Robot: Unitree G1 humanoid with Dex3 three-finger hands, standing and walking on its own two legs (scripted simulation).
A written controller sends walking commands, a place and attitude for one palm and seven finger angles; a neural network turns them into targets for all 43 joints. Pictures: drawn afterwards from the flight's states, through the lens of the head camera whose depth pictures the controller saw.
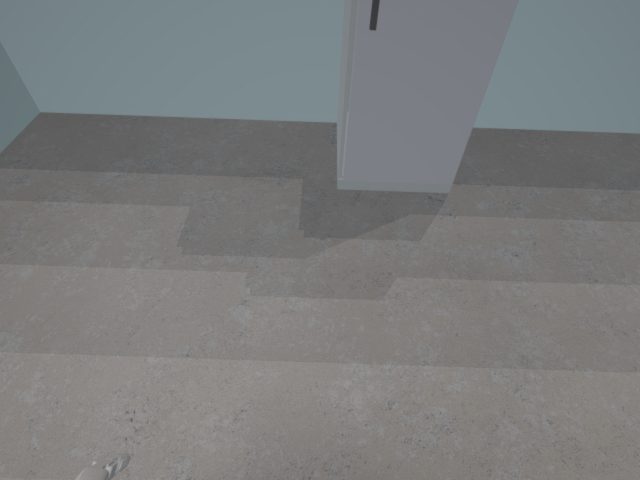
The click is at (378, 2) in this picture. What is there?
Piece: fridge door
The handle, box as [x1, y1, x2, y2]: [369, 0, 379, 29]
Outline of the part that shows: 379,0 372,0 369,27 370,29 375,29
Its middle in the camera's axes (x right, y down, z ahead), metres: +0.17 -0.85 +1.09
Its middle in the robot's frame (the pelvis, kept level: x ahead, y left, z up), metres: +1.42 -0.10 +0.24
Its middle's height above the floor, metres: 1.01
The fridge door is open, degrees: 0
